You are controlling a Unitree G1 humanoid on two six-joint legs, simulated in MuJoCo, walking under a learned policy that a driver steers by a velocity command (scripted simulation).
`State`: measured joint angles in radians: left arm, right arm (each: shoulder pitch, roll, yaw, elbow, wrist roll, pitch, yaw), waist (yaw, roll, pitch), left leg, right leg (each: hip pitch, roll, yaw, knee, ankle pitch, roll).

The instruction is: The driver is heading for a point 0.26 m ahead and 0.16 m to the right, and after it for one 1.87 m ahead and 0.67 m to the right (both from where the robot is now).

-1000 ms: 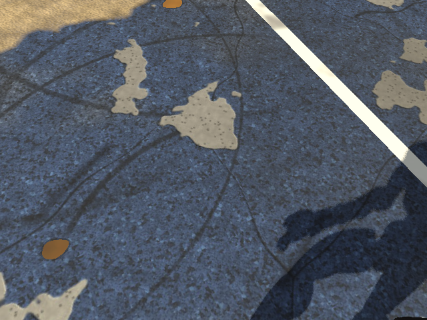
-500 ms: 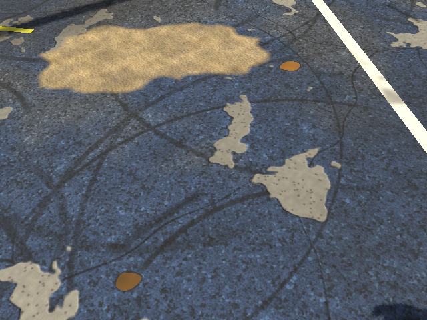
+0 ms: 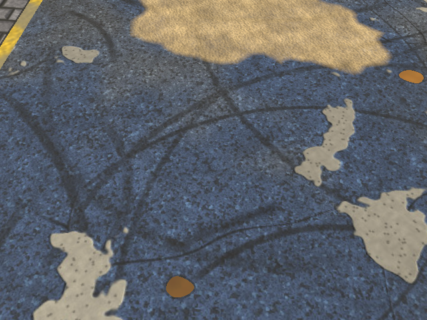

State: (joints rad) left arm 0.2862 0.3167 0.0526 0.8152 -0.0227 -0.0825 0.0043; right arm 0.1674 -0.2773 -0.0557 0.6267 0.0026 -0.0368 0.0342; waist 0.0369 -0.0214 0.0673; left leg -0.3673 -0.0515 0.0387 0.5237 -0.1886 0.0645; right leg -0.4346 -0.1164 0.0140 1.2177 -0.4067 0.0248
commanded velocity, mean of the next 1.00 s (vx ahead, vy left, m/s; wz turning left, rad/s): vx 0.07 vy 0.00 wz -0.44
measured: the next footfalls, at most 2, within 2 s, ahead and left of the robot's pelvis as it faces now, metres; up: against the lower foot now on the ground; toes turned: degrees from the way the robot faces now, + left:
right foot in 0.36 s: +0.26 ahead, -0.13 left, +0.00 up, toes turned -11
left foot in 0.78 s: +0.30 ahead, +0.10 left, +0.00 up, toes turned -29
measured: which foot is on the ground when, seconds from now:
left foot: down 0.00-0.36, up 0.38-0.76, down 0.78-1.00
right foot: up 0.00-0.34, down 0.36-0.78, up 0.80-1.00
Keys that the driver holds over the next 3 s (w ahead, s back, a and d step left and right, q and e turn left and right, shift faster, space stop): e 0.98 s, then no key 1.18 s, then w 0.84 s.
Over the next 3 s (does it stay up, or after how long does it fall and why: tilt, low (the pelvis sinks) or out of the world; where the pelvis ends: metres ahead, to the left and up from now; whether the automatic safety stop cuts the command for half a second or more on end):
stays up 0.48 -0.17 0.01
